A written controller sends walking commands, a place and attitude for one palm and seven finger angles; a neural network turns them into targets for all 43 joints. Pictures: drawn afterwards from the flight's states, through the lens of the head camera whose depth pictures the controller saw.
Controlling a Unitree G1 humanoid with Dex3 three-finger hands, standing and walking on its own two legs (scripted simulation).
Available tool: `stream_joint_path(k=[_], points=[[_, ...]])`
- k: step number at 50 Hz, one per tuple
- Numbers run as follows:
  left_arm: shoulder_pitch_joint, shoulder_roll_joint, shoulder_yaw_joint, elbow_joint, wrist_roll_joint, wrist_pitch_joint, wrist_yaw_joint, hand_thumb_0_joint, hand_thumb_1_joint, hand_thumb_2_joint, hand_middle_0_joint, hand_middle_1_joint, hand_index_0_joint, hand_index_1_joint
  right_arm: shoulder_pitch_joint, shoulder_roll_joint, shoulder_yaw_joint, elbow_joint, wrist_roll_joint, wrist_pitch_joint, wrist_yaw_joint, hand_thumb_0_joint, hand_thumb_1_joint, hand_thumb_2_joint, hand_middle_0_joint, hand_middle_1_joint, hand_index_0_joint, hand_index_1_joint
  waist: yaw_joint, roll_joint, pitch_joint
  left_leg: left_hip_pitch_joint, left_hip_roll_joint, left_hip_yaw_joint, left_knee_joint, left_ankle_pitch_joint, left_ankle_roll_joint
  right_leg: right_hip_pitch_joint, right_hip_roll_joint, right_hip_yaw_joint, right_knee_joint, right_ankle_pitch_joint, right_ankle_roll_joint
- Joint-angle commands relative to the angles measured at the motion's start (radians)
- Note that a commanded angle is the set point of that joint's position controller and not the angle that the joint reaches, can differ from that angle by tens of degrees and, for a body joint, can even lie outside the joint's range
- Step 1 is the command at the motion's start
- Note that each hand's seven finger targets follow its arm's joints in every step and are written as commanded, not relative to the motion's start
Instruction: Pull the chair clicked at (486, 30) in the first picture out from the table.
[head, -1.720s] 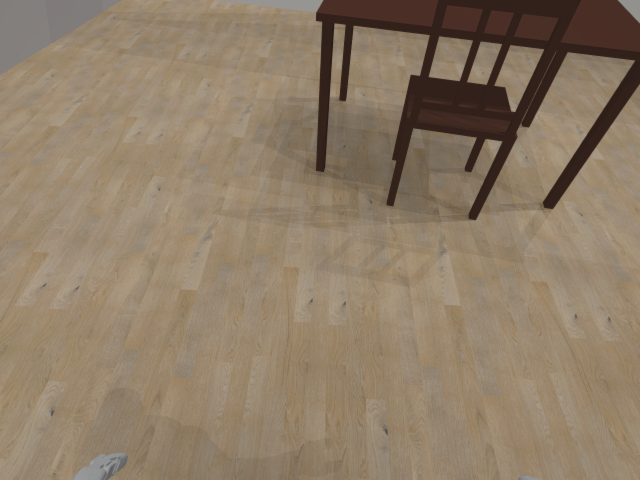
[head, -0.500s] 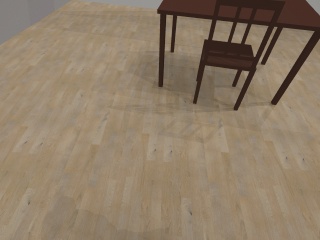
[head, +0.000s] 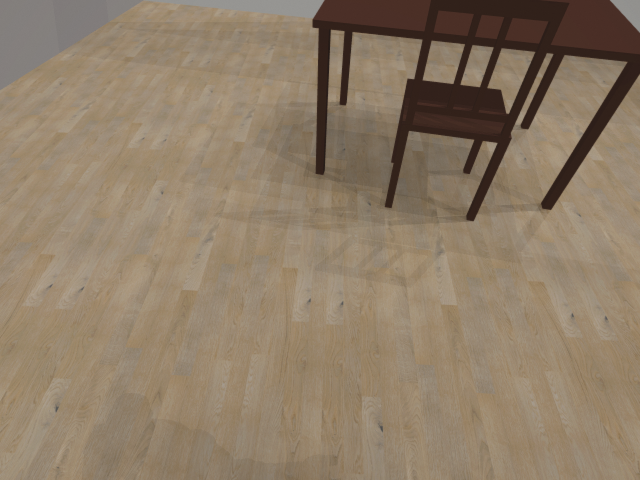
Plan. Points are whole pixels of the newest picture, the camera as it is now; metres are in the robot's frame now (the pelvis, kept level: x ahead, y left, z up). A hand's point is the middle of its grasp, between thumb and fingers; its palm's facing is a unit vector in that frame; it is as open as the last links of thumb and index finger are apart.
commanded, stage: walk to a spot facing it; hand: left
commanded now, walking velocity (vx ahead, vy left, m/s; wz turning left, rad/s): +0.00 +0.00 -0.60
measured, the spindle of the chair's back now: (462, 64) +1.39 -0.40 -0.09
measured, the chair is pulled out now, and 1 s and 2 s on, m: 0.00 0.00 0.00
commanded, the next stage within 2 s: none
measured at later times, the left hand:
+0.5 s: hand out of the picture +0.03 +0.15 -0.16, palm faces -0.18 -0.95 -0.24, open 7.4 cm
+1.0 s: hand (219, 413) +0.25 +0.18 -0.20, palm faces -0.41 -0.89 -0.18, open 7.4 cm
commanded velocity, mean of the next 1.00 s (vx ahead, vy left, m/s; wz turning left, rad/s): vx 0.25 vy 0.00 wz -0.56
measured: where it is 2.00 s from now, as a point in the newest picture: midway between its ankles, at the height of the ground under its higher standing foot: (391, 385)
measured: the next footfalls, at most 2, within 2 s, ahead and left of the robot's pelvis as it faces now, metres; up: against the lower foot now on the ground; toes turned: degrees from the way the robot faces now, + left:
left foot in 0.92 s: +0.28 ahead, +0.04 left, +0.00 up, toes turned -23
right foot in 1.54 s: +0.40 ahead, -0.21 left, +0.00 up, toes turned -56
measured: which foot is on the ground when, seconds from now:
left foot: down 0.00-0.32, up 0.34-0.90, down 0.92-1.00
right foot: down 0.00-0.92, up 0.94-1.00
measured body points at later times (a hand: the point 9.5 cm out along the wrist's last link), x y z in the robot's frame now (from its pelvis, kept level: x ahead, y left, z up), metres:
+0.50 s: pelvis +0.00 -0.04 +0.00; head +0.02 -0.07 +0.44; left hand +0.04 +0.20 -0.14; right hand +0.01 -0.31 -0.16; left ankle +0.03 +0.11 -0.66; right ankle -0.02 -0.11 -0.75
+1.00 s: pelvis +0.18 +0.00 -0.02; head +0.21 +0.02 +0.43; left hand +0.28 +0.23 -0.18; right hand +0.19 -0.27 -0.12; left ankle +0.25 +0.06 -0.75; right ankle +0.01 -0.08 -0.68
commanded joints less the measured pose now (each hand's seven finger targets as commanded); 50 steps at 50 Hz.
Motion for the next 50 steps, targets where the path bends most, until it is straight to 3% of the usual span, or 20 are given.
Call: stream_joint_path(k=[1,7,11,12,14,15,16,17,18,19,22,27,39,42,44,45,46,47,48,50], points=[[0.019,0.093,0.025,-0.067,-0.003,0.015,0.02,0.0,0.9,0.9,-0.2,-0.3,-0.2,-0.3,0.04,-0.09,-0.028,-0.066,-0.001,-0.003,-0.017,0.0,-0.9,-0.9,0.2,0.3,0.2,0.3,-0.011,0.005,-0.058,0.02,0.124,-0.029,0.022,0.178,0.01,-0.051,-0.112,0.122,0.016,0.255,-0.02],[0.046,0.079,0.048,-0.141,0.004,0.042,0.007,0.0,0.9,0.9,-0.2,-0.3,-0.2,-0.3,0.049,-0.13,-0.068,-0.145,-0.005,0.017,-0.028,0.0,-0.9,-0.9,0.2,0.3,0.2,0.3,-0.011,0.084,-0.046,0.012,0.213,-0.051,0.034,0.138,0.056,-0.195,-0.033,0.095,0.209,0.179,-0.007],[0.072,0.033,0.063,-0.183,0.005,0.054,-0.002,0.0,0.9,0.9,-0.2,-0.3,-0.2,-0.3,0.028,-0.131,-0.088,-0.19,-0.007,0.011,-0.025,0.0,-0.9,-0.9,0.2,0.3,0.2,0.3,0.0,0.214,-0.038,-0.033,0.364,-0.087,-0.003,0.31,0.176,-0.252,-0.013,0.007,0.514,-0.295,0.019],[0.087,0.026,0.068,-0.189,0.004,0.055,-0.004,0.0,0.9,0.9,-0.2,-0.3,-0.2,-0.3,0.011,-0.126,-0.091,-0.201,-0.009,0.01,-0.024,0.0,-0.9,-0.9,0.2,0.3,0.2,0.3,0.01,0.207,-0.033,-0.064,0.366,-0.061,0.022,0.325,0.171,-0.225,-0.035,0.012,0.499,-0.303,0.015],[0.202,0.018,0.076,-0.168,0.009,0.045,-0.017,0.0,0.9,0.9,-0.2,-0.3,-0.2,-0.3,-0.027,-0.128,-0.095,-0.216,-0.012,0.014,-0.018,0.0,-0.9,-0.9,0.2,0.3,0.2,0.3,0.068,0.146,-0.085,-0.146,0.322,0.018,0.149,0.059,0.103,-0.05,-0.034,-0.022,0.318,-0.189,0.008],[0.28,0.041,0.086,-0.149,0.015,0.036,-0.018,0.0,0.9,0.9,-0.2,-0.3,-0.2,-0.3,-0.046,-0.103,-0.091,-0.225,-0.008,0.023,-0.011,0.0,-0.9,-0.9,0.2,0.3,0.2,0.3,0.114,-0.002,-0.083,-0.265,0.231,0.095,0.335,-0.181,0.037,0.059,-0.051,0.027,0.138,-0.121,-0.001],[0.313,0.155,0.105,-0.147,0.03,0.015,-0.003,0.0,0.9,0.9,-0.2,-0.3,-0.2,-0.3,-0.023,0.002,-0.073,-0.26,-0.003,0.03,-0.003,0.0,-0.9,-0.9,0.2,0.3,0.2,0.3,0.115,-0.399,-0.031,-0.542,0.045,0.172,0.676,-0.457,-0.046,0.099,-0.294,0.502,-0.121,-0.254,-0.079],[0.329,0.167,0.102,-0.162,0.009,0.017,0.011,0.0,0.9,0.9,-0.2,-0.3,-0.2,-0.3,-0.083,-0.024,-0.072,-0.296,-0.011,0.027,-0.001,0.0,-0.9,-0.9,0.2,0.3,0.2,0.3,0.128,-0.346,0.038,-0.587,0.026,0.017,0.775,-0.424,-0.037,-0.023,-0.359,0.687,-0.257,-0.327,-0.13],[0.252,0.144,0.106,-0.186,0.007,0.015,0.014,0.0,0.9,0.9,-0.2,-0.3,-0.2,-0.3,-0.044,-0.047,-0.082,-0.284,-0.01,0.025,0.005,0.0,-0.9,-0.9,0.2,0.3,0.2,0.3,0.068,-0.255,0.064,-0.574,0.074,-0.035,0.793,-0.285,-0.025,-0.063,-0.333,0.6,-0.285,-0.529,-0.154],[0.228,0.113,0.104,-0.194,0.006,0.005,0.015,0.0,0.9,0.9,-0.2,-0.3,-0.2,-0.3,-0.069,-0.05,-0.084,-0.274,-0.01,0.018,0.011,0.0,-0.9,-0.9,0.2,0.3,0.2,0.3,0.069,-0.199,0.083,-0.562,0.081,-0.018,0.808,-0.227,-0.026,-0.099,-0.293,0.625,-0.289,-0.543,-0.136],[0.209,0.045,0.084,-0.191,0.0,-0.029,0.005,0.0,0.9,0.9,-0.2,-0.3,-0.2,-0.3,0.005,-0.024,-0.088,-0.231,-0.018,0.003,0.02,0.0,-0.9,-0.9,0.2,0.3,0.2,0.3,0.016,-0.042,0.022,-0.507,0.096,-0.02,0.771,-0.044,-0.044,-0.049,-0.203,0.428,-0.209,-0.267,-0.14],[0.305,0.018,0.085,-0.151,0.001,-0.053,0.003,0.0,0.9,0.9,-0.2,-0.3,-0.2,-0.3,0.024,0.013,-0.086,-0.232,-0.019,-0.006,0.019,0.0,-0.9,-0.9,0.2,0.3,0.2,0.3,0.023,-0.06,-0.027,-0.58,0.091,-0.015,0.743,0.021,-0.065,0.087,-0.166,0.365,-0.172,-0.069,-0.15],[0.356,0.022,0.091,-0.117,0.019,-0.058,0.02,0.0,0.9,0.9,-0.2,-0.3,-0.2,-0.3,-0.114,0.04,-0.073,-0.319,-0.005,-0.041,0.022,0.0,-0.9,-0.9,0.2,0.3,0.2,0.3,0.068,-0.11,0.012,-0.541,0.07,0.006,0.438,-0.075,-0.059,0.145,-0.193,0.435,-0.106,0.162,-0.207],[0.292,0.037,0.098,-0.135,0.018,-0.053,0.024,0.0,0.9,0.9,-0.2,-0.3,-0.2,-0.3,-0.062,0.043,-0.074,-0.313,0.003,-0.053,0.019,0.0,-0.9,-0.9,0.2,0.3,0.2,0.3,0.033,-0.137,0.012,-0.328,0.042,0.014,0.286,-0.086,-0.037,0.032,-0.173,0.42,-0.042,0.24,-0.179],[0.216,0.04,0.106,-0.151,0.01,-0.054,0.019,0.0,0.9,0.9,-0.2,-0.3,-0.2,-0.3,0.149,0.001,-0.084,-0.247,0.004,-0.064,0.003,0.0,-0.9,-0.9,0.2,0.3,0.2,0.3,-0.07,-0.075,-0.056,0.009,0.026,0.029,0.11,0.0,-0.022,-0.123,-0.081,0.338,0.134,0.251,-0.126],[0.226,-0.001,0.105,-0.16,0.0,-0.052,0.01,0.0,0.9,0.9,-0.2,-0.3,-0.2,-0.3,0.303,-0.08,-0.102,-0.202,-0.003,-0.07,-0.013,0.0,-0.9,-0.9,0.2,0.3,0.2,0.3,-0.122,0.079,-0.156,0.279,0.156,-0.093,0.066,-0.046,0.004,-0.272,0.007,0.254,0.355,0.134,-0.092],[0.275,-0.063,0.094,-0.172,-0.009,-0.052,-0.004,0.0,0.9,0.9,-0.2,-0.3,-0.2,-0.3,0.401,-0.178,-0.122,-0.18,-0.017,-0.072,-0.014,0.0,-0.9,-0.9,0.2,0.3,0.2,0.3,-0.12,0.381,-0.217,0.408,0.469,-0.474,-0.049,-0.127,0.088,-0.501,0.118,0.085,0.69,-0.354,-0.026],[0.25,-0.043,0.099,-0.176,0.001,-0.052,-0.002,0.0,0.9,0.9,-0.2,-0.3,-0.2,-0.3,0.37,-0.154,-0.109,-0.195,-0.013,-0.056,-0.014,0.0,-0.9,-0.9,0.2,0.3,0.2,0.3,-0.105,0.282,-0.157,0.261,0.519,-0.577,-0.146,-0.27,0.127,-0.52,0.056,0.102,0.824,-0.347,-0.025],[0.217,-0.023,0.106,-0.163,0.013,-0.042,-0.005,0.0,0.9,0.9,-0.2,-0.3,-0.2,-0.3,0.281,-0.078,-0.095,-0.21,-0.015,-0.054,-0.013,0.0,-0.9,-0.9,0.2,0.3,0.2,0.3,-0.068,0.195,-0.048,0.116,0.457,-0.487,-0.193,-0.336,0.087,-0.523,0.003,0.104,0.89,-0.248,-0.019],[0.183,-0.049,0.105,-0.158,0.024,-0.03,-0.027,0.0,0.9,0.9,-0.2,-0.3,-0.2,-0.3,0.199,0.013,-0.065,-0.223,-0.013,-0.07,-0.012,0.0,-0.9,-0.9,0.2,0.3,0.2,0.3,-0.015,0.114,0.071,-0.054,0.376,-0.281,-0.189,-0.188,0.061,-0.507,-0.062,0.06,0.919,-0.115,-0.01]])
